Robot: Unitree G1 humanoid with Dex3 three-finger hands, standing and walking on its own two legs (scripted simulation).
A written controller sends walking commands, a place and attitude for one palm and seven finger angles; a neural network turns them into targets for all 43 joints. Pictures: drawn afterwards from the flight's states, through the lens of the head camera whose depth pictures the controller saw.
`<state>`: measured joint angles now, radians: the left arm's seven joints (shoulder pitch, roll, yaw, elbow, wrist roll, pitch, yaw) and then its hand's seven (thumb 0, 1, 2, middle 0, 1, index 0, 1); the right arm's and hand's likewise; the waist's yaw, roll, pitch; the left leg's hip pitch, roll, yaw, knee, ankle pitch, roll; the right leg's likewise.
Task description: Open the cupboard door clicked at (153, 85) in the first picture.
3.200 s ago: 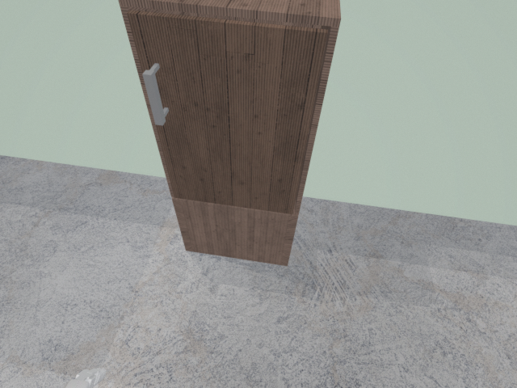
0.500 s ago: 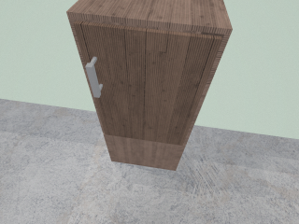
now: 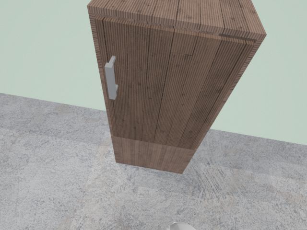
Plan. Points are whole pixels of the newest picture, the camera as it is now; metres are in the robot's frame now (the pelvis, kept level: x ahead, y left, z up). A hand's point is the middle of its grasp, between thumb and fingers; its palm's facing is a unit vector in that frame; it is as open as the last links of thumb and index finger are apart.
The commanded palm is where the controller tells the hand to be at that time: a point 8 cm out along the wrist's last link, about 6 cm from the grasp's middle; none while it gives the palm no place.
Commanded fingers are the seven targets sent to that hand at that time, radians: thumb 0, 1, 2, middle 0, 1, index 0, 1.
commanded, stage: come to a stop and stand still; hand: left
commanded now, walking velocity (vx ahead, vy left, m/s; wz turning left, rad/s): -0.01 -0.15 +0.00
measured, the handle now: (112, 78) +0.53 +0.18 +0.06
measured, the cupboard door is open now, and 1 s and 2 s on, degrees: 0 0 0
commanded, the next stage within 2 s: look again from close up in 0.98 s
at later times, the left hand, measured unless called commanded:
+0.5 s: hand out of the picture -0.01 +0.11 -0.16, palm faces +0.04 -0.97 -0.22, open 7.3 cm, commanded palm none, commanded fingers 0.00 0.90 0.90 -0.20 -0.30 -0.20 -0.30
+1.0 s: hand out of the picture -0.11 +0.07 -0.17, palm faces +0.06 -0.99 -0.15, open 7.4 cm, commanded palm none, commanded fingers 0.00 0.90 0.90 -0.20 -0.30 -0.20 -0.30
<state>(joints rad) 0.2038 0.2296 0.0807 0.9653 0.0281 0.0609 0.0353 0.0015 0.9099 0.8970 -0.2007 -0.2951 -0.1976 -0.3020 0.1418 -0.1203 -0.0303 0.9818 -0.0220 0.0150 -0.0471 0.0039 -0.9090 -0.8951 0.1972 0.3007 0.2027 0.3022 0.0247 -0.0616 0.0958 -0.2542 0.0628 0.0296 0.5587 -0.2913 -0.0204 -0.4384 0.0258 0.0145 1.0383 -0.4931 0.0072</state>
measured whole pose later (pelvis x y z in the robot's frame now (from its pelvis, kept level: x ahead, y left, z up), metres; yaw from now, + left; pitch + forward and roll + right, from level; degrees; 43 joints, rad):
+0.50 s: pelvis -0.05 -0.07 +0.00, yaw +0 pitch -2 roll -1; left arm 0.24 0.14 0.03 1.06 0.02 0.01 0.03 0.00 0.92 0.90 -0.20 -0.30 -0.20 -0.30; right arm 0.28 -0.18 -0.05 1.11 -0.01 0.05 -0.03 0.01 -0.91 -0.90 0.19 0.30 0.20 0.30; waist -0.02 0.05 0.03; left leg -0.27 0.07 0.03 0.65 -0.37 -0.03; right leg -0.17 0.02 -0.09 0.47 -0.27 -0.05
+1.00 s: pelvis -0.06 -0.08 +0.01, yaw +0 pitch -1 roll +0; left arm 0.34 0.10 0.01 1.16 0.01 0.01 0.03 0.00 0.91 0.90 -0.20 -0.30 -0.20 -0.30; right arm 0.30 -0.11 -0.01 1.16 -0.01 0.01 -0.04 0.01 -0.91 -0.90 0.20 0.30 0.20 0.30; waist 0.01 0.00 0.04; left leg -0.17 0.05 0.06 0.39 -0.19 -0.03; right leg -0.17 0.03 -0.07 0.39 -0.20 -0.05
